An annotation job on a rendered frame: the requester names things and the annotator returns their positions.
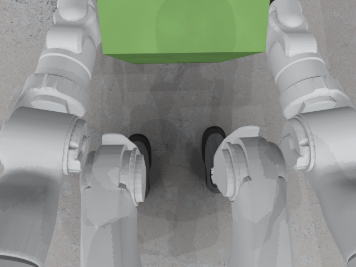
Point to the left robot foot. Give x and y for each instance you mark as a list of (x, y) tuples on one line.
[(144, 147)]

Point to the robot right forearm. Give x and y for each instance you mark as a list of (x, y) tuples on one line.
[(298, 69)]

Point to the left robot upper arm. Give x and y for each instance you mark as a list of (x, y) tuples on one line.
[(39, 149)]

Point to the carton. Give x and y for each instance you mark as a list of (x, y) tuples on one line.
[(182, 31)]

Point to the robot left forearm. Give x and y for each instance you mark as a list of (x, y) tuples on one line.
[(66, 63)]

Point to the right robot upper arm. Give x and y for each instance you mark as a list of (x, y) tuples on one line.
[(323, 145)]

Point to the right robot thigh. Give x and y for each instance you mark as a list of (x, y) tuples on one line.
[(248, 176)]

